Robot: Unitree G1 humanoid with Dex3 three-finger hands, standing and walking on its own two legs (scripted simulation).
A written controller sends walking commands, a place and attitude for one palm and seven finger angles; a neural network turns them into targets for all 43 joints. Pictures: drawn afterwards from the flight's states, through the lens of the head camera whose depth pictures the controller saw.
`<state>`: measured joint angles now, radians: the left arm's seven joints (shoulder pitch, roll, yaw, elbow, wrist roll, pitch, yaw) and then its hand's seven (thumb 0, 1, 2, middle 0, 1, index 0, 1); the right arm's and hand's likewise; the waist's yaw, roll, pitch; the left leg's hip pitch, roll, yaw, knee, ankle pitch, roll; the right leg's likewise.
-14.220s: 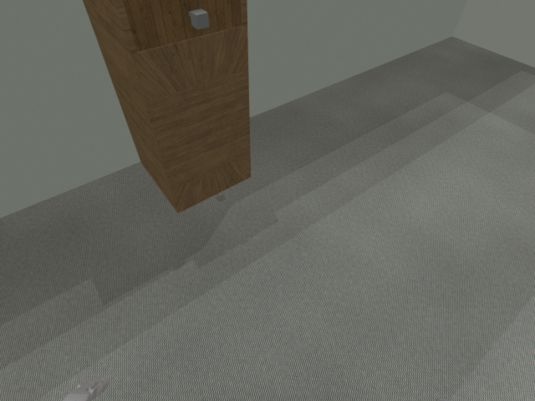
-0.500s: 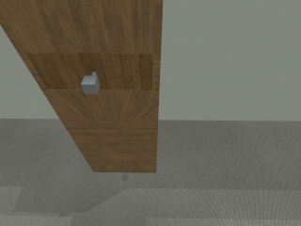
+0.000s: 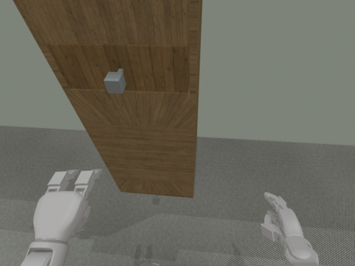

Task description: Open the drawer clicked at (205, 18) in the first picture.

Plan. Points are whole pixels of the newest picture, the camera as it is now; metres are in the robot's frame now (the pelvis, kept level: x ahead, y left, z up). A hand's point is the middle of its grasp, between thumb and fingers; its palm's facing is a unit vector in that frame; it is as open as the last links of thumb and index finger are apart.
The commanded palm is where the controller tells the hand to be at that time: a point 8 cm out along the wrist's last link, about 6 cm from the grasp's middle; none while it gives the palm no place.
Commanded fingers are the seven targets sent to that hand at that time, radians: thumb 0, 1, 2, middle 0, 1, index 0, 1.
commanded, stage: raise the hand with hooked fingers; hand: left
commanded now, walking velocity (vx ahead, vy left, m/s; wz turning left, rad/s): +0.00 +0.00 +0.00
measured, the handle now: (117, 78) +0.53 +0.28 +0.12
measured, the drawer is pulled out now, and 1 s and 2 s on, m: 0.00 0.00 0.00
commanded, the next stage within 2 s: move the hooked fingers above the handle in 1.42 s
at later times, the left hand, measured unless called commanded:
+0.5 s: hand (61, 143) +0.28 +0.30 +0.14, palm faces +0.20 -0.08 -0.98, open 12.4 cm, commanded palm +0.25 +0.29 +0.20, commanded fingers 0.00 -0.38 0.35 -0.29 -1.12 -0.29 -1.12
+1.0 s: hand (48, 87) +0.33 +0.30 +0.24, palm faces +0.16 -0.02 -0.99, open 13.8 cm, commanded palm +0.29 +0.30 +0.29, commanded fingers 0.00 -0.50 0.30 -0.30 -1.20 -0.30 -1.20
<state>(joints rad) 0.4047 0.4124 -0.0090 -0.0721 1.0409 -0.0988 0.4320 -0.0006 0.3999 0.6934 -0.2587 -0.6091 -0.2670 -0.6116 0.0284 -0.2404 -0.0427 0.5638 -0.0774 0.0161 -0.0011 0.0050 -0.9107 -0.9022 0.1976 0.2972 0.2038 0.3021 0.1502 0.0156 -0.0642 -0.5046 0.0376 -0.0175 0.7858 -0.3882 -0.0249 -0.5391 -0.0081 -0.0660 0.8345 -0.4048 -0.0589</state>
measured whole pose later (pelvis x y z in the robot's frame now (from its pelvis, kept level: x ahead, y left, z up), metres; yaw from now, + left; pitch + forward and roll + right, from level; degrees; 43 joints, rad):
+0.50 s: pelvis +0.01 +0.06 +0.03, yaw -1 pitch +0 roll +0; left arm 0.13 0.46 -0.02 -0.18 0.92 0.08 0.17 0.00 -0.17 0.45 -0.29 -0.98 -0.30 -0.98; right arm 0.13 -0.28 -0.03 0.66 0.00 0.05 -0.03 0.01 -0.91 -0.90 0.20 0.30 0.20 0.30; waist 0.10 0.08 0.00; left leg -0.23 -0.01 0.02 0.52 -0.29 0.01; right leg -0.26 -0.05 -0.03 0.54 -0.28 0.02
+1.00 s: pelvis +0.01 +0.06 +0.04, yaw +0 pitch -2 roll +0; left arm -0.32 0.61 -0.02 -0.09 0.84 0.16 -0.20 0.00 -0.49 0.31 -0.32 -1.20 -0.32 -1.20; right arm 0.08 -0.26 0.05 0.63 0.02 0.08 0.01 0.01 -0.91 -0.90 0.20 0.30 0.21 0.30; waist 0.11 0.10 0.02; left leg -0.16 -0.02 0.01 0.40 -0.22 0.02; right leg -0.17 -0.06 -0.05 0.41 -0.21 0.02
